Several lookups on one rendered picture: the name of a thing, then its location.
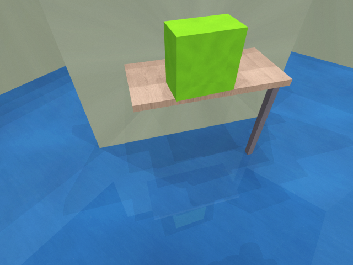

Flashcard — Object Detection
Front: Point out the table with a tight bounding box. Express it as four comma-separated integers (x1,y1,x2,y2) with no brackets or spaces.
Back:
124,47,292,155

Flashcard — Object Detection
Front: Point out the carton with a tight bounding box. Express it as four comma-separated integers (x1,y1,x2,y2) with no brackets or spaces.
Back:
164,14,248,102

